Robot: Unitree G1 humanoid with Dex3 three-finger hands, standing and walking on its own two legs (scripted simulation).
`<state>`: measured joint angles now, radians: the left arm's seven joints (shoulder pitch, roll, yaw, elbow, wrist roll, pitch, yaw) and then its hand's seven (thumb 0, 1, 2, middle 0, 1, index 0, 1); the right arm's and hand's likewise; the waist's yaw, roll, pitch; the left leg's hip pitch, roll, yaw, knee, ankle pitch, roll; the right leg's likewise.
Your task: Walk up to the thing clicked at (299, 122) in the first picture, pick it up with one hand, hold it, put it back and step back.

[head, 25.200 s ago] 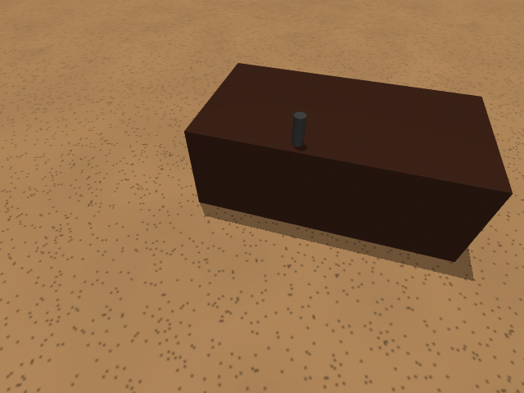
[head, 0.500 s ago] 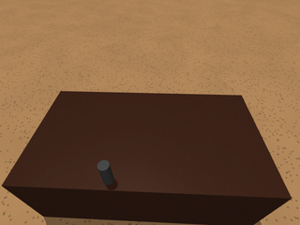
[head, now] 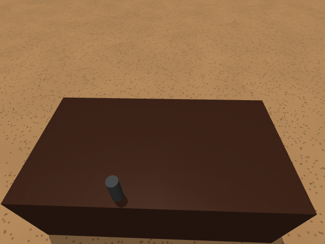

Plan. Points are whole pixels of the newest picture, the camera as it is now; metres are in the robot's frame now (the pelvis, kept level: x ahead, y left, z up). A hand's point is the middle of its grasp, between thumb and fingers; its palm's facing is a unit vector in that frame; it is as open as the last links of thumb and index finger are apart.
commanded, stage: stand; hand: left
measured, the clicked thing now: (115, 189) +0.40 +0.21 -0.27
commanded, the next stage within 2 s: step back in 1.42 s
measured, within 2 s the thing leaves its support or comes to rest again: neither
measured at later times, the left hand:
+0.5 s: hand out of the picture +0.07 +0.25 -0.16, palm faces -0.02 -0.94 -0.34, open 7.4 cm
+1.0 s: hand out of the picture +0.08 +0.25 -0.16, palm faces -0.03 -0.94 -0.34, open 7.4 cm
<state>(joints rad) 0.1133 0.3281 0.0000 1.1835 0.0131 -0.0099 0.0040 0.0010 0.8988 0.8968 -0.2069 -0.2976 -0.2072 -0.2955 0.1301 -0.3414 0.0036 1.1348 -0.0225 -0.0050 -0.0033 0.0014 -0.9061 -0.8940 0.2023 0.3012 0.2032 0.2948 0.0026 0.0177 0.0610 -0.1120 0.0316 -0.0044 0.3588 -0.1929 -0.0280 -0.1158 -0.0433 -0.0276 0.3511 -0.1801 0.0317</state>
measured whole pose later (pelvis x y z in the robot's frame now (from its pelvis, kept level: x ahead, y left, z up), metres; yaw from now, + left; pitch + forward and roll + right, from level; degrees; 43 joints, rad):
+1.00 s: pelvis +0.01 +0.00 +0.00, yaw -1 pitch -3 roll +0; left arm 0.11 0.34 0.01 1.15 0.01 -0.01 0.00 0.00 0.90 0.90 -0.21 -0.30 -0.21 -0.30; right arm 0.12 -0.35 0.00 1.13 -0.02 0.00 0.01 0.00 -0.91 -0.89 0.20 0.30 0.20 0.29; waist 0.00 0.01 0.05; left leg -0.09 0.04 0.01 0.33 -0.19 -0.03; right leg -0.10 -0.04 -0.02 0.33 -0.18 0.03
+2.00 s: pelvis -0.08 +0.03 -0.02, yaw -3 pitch -1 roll -1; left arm 0.07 0.40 0.06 0.88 0.01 0.06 0.02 0.00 0.90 0.90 -0.21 -0.30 -0.21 -0.29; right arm 0.18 -0.36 -0.05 0.91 -0.04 0.03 -0.01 0.00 -0.90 -0.89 0.21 0.30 0.21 0.30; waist -0.03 -0.04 0.20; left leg -0.32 0.01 0.01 0.65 -0.31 0.03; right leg -0.48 0.11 0.14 1.14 -0.52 0.01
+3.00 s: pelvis -0.36 +0.00 -0.02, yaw -6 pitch -2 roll +1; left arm 0.25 0.36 0.06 0.87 0.04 0.05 -0.01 0.00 0.90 0.90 -0.21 -0.30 -0.21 -0.30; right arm 0.12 -0.41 -0.06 0.84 -0.01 0.07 -0.02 0.00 -0.91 -0.89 0.20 0.30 0.20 0.29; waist 0.04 0.03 0.15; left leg -0.54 -0.06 -0.13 0.97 -0.45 -0.01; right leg -0.25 0.01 0.05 0.67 -0.38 -0.02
